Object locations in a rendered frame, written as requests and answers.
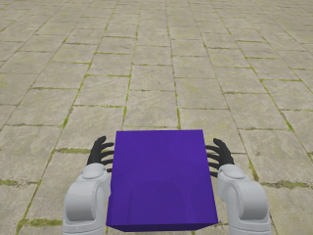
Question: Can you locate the carton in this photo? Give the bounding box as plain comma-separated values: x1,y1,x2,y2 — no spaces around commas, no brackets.
106,129,219,232

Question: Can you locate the robot left forearm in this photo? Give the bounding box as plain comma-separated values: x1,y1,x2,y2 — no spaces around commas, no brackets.
62,163,112,235

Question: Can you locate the robot right forearm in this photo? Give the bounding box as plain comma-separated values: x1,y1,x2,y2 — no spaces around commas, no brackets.
216,164,272,235

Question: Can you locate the right robot hand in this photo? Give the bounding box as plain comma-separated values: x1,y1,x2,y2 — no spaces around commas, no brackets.
205,138,235,178

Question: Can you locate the left robot hand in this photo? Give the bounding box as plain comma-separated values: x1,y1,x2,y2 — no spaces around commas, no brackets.
87,135,114,172

